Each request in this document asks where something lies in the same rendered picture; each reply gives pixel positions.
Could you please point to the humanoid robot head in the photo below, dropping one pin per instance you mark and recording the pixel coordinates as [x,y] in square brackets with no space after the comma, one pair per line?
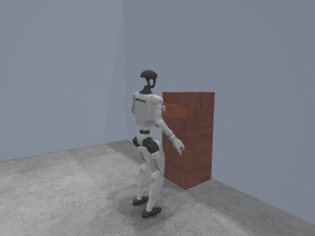
[148,75]

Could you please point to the drawer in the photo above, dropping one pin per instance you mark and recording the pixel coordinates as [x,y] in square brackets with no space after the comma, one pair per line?
[174,111]

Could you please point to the robot right forearm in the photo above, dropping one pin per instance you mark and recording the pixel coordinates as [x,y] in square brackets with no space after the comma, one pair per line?
[164,129]

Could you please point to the cabinet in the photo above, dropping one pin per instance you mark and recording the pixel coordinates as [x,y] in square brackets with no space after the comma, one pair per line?
[195,131]

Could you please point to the robot left shin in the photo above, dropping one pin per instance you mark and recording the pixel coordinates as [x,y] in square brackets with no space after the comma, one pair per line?
[142,183]

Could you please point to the right robot hand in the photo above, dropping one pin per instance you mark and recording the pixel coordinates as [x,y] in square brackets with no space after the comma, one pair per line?
[177,145]

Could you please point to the robot left upper arm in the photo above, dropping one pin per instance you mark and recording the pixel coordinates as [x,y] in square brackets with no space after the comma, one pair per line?
[134,102]

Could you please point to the robot right upper arm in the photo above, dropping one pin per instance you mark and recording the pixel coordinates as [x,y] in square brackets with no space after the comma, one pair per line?
[157,101]

